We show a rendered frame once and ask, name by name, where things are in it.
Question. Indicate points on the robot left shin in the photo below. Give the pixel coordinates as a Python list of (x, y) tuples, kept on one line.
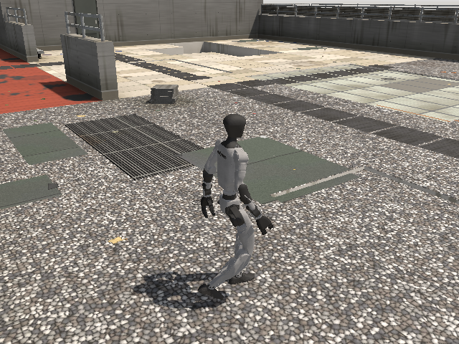
[(238, 246)]

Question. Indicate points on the robot right forearm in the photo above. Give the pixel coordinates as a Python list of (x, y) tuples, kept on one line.
[(255, 212)]

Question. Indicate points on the robot left forearm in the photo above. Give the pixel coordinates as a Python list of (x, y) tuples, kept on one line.
[(207, 184)]

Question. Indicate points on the robot left upper arm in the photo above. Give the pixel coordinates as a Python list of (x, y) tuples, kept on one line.
[(209, 166)]

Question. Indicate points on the robot shin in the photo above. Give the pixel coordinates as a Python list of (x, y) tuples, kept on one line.
[(231, 268), (238, 246)]

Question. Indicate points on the robot right upper arm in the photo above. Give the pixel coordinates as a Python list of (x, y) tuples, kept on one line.
[(241, 160)]

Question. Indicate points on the right robot hand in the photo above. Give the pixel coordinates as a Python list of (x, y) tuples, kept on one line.
[(263, 223)]

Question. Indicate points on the robot right shin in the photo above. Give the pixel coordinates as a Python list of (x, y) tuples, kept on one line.
[(231, 268)]

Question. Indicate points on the left robot hand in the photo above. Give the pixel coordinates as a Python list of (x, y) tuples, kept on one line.
[(207, 201)]

